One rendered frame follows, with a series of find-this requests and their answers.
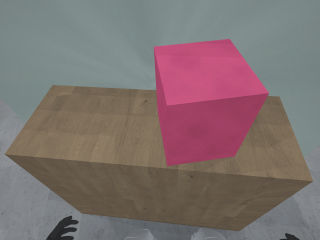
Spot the left robot thigh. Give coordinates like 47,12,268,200
124,229,156,240

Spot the carton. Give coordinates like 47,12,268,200
154,39,269,166

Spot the pedestal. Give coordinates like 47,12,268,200
5,85,313,231

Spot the left robot hand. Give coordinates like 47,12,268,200
46,216,79,240

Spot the right robot thigh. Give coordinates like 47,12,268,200
191,228,226,240

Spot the robot thigh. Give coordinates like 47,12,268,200
124,229,156,240
191,228,226,240

